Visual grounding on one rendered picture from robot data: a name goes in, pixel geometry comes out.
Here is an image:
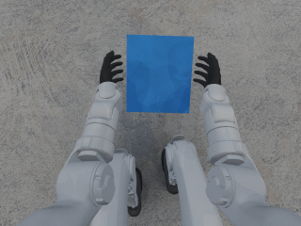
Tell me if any carton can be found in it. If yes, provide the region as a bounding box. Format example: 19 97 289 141
126 34 195 114

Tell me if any robot left hand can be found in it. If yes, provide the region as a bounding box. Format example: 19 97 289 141
100 50 124 84

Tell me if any robot right hand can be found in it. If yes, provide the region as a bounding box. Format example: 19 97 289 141
193 53 221 88

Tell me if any right robot upper arm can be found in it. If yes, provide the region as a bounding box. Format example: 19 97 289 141
205 163 301 226

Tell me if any robot right forearm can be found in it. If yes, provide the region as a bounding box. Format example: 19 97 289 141
199 84 266 191

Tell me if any robot left foot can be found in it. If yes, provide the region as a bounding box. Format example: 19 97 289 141
127 168 143 217

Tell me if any left robot upper arm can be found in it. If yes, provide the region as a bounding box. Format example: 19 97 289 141
17 160 116 226

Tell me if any robot left forearm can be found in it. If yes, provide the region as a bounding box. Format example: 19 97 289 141
55 81 123 194

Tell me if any right robot thigh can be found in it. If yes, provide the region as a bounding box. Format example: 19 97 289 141
165 139 223 226

